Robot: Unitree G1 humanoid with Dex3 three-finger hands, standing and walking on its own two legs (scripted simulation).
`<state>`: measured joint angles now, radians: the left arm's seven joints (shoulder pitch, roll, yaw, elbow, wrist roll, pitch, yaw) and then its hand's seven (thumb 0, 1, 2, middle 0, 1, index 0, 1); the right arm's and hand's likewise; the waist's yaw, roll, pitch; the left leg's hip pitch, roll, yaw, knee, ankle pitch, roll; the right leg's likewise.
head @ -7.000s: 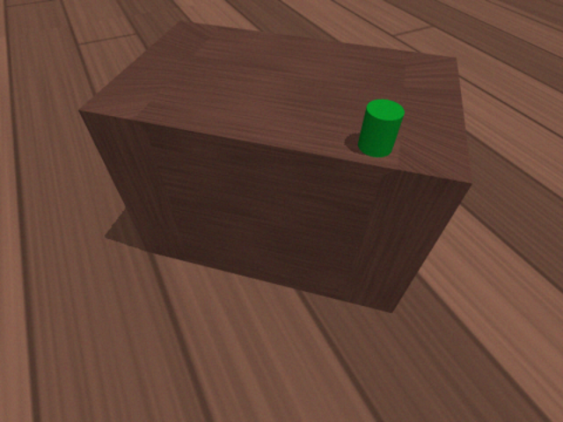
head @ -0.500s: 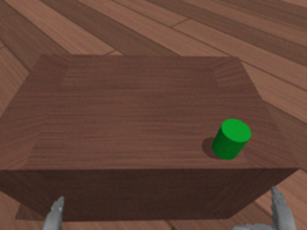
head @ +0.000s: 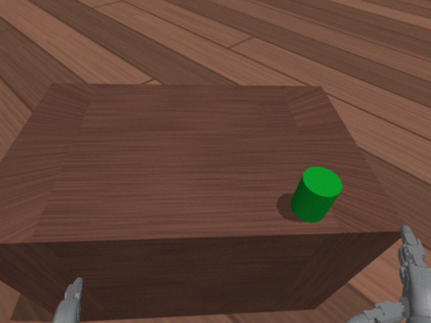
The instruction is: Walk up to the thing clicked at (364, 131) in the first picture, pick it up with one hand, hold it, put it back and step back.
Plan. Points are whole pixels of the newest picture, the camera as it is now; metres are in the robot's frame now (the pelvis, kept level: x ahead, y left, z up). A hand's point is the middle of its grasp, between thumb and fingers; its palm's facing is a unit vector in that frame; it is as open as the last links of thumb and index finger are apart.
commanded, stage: rise first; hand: right
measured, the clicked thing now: (314, 195) +0.40 -0.24 -0.03
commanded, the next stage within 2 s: go down in 0.64 s
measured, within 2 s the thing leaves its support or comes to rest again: neither
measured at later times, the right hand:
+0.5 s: hand (394, 278) +0.18 -0.27 +0.07, palm faces +0.34 +0.85 -0.41, open 17.4 cm
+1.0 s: hand (413, 262) +0.19 -0.30 +0.09, palm faces +0.40 +0.84 -0.35, open 17.3 cm
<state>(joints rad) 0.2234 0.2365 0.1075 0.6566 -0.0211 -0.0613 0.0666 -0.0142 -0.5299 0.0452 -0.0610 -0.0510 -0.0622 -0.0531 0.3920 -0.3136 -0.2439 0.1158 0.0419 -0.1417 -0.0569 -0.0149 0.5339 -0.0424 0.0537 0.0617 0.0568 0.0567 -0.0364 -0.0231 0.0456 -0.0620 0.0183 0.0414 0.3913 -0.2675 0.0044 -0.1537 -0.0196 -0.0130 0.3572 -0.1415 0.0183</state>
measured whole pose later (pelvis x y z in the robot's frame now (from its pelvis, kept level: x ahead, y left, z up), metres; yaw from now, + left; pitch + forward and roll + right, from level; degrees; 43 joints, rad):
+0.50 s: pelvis -0.01 +0.00 +0.00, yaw +0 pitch -4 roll +0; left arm 0.21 0.23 0.15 0.70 -0.02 -0.10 0.05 -0.01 -0.55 0.06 -0.06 -0.05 -0.06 -0.06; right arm 0.43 -0.33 -0.29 -0.01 0.04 -0.24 -0.03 -0.02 0.53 -0.04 0.06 0.06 0.06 0.06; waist -0.05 -0.04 0.06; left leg -0.06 0.02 0.04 0.39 -0.26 0.00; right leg -0.15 -0.02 -0.01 0.35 -0.13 0.02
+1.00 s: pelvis +0.00 +0.00 +0.00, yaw -1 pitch -4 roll +0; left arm 0.18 0.22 0.14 0.73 0.00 -0.10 0.06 -0.01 -0.53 0.05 -0.06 -0.05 -0.06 -0.05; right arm 0.34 -0.33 -0.42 0.07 0.09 -0.31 0.05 -0.02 0.50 -0.09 0.04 0.07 0.05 0.06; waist -0.04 -0.02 0.03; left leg -0.08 0.02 0.05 0.42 -0.28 0.00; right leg -0.18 -0.02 0.00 0.39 -0.15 0.02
